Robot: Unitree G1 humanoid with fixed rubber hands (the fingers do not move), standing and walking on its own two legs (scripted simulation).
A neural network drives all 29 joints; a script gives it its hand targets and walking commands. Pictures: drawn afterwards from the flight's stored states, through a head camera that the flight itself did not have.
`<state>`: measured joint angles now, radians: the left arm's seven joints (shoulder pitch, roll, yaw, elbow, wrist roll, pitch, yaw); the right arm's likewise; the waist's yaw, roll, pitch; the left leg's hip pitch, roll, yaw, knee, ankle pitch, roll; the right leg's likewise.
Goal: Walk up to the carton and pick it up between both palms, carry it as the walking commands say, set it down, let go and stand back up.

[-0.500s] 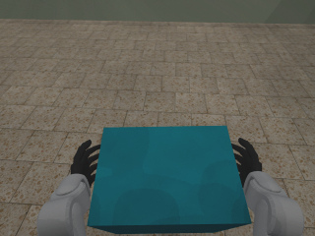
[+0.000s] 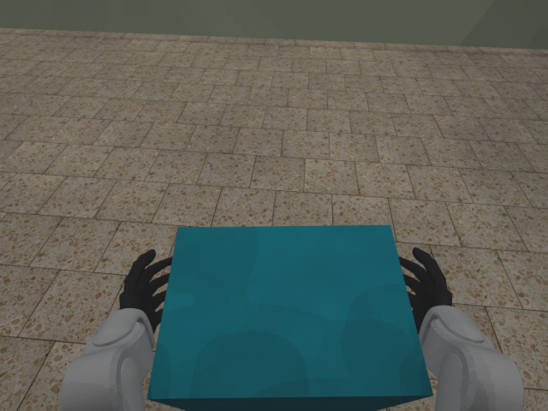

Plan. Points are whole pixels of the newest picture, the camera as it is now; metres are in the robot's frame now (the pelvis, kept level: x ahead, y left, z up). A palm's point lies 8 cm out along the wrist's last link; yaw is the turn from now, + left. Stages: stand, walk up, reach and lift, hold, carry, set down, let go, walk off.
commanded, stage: carry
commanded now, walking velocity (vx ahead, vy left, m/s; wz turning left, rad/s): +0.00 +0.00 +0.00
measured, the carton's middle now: (284, 329) +0.24 +0.00 +0.02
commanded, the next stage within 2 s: none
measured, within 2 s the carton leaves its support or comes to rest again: neither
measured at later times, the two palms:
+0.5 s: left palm (133, 314) +0.21 +0.18 +0.11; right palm (436, 316) +0.22 -0.17 +0.11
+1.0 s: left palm (151, 282) +0.27 +0.18 +0.08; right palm (415, 281) +0.28 -0.17 +0.09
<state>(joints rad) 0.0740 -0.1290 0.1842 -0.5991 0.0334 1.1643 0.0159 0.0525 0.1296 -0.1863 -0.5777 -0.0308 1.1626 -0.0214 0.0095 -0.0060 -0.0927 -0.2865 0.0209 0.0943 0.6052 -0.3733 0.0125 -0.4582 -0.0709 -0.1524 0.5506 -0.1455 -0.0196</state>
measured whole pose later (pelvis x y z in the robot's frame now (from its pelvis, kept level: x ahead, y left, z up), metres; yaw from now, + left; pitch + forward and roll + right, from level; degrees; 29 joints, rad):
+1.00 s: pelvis +0.02 +0.00 +0.01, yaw +0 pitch +4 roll -1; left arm -0.03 -0.11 0.19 -0.33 0.07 1.02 0.01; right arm -0.06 0.08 -0.19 -0.31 -0.07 1.03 -0.01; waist 0.00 0.01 -0.12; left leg -0.23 0.02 0.09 0.53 -0.36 0.01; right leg -0.40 -0.06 -0.16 0.48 -0.14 -0.02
